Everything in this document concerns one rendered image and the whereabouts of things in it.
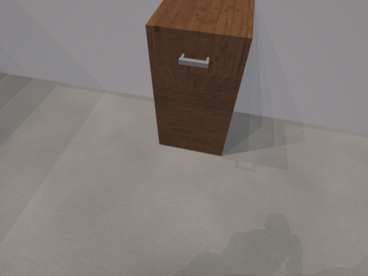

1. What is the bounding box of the cabinet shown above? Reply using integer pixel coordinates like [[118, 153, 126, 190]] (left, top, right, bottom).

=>
[[145, 0, 255, 156]]

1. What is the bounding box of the handle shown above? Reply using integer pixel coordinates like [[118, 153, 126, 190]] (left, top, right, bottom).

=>
[[179, 53, 209, 68]]

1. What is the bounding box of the drawer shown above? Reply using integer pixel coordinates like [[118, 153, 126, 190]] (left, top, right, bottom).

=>
[[152, 32, 244, 78]]

